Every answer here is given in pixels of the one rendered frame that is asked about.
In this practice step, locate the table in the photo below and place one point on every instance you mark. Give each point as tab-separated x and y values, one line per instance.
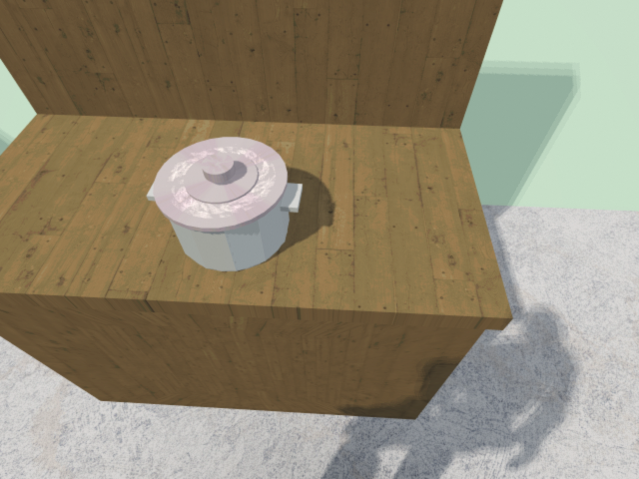
387	276

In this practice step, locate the knob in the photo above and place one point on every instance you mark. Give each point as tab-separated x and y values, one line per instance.
218	168

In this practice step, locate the lid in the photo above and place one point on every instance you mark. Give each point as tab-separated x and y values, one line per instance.
188	199

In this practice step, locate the pot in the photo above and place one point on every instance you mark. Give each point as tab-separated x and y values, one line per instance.
244	247

